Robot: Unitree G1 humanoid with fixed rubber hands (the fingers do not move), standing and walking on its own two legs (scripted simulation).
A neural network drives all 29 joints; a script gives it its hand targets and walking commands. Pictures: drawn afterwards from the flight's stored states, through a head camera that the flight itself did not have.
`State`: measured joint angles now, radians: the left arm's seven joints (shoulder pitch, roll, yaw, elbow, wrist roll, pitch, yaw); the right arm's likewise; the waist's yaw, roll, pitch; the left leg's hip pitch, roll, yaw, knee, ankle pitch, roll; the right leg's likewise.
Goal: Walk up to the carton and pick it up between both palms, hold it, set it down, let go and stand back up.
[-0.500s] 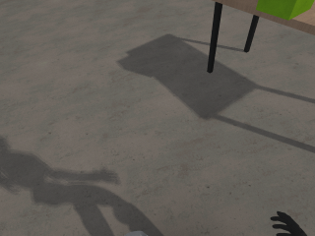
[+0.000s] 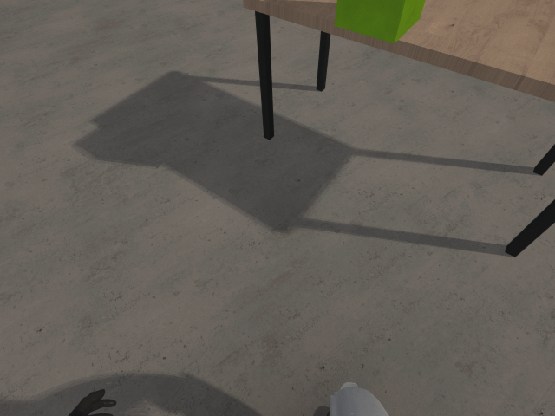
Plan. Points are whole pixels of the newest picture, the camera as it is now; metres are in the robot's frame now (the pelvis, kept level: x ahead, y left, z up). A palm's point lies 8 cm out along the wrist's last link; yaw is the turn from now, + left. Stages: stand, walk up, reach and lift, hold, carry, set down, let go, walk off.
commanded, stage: walk up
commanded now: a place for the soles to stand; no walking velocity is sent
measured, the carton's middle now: out of the picture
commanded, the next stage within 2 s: none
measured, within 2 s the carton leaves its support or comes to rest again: neither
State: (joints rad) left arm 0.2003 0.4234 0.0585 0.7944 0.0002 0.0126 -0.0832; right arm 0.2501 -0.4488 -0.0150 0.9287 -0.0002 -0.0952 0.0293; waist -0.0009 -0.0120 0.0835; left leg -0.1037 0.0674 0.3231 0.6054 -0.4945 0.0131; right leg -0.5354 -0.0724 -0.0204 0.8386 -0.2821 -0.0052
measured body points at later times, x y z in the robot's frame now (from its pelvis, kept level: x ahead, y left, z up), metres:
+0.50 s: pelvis +0.23 +0.05 -0.02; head +0.25 +0.05 +0.43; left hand +0.39 +0.35 -0.12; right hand +0.30 -0.29 -0.10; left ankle +0.33 +0.15 -0.72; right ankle +0.13 -0.11 -0.70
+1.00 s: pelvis +0.39 +0.01 -0.01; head +0.40 -0.01 +0.44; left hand +0.60 +0.30 -0.09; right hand +0.36 -0.31 -0.13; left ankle +0.39 +0.15 -0.66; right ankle +0.40 -0.11 -0.72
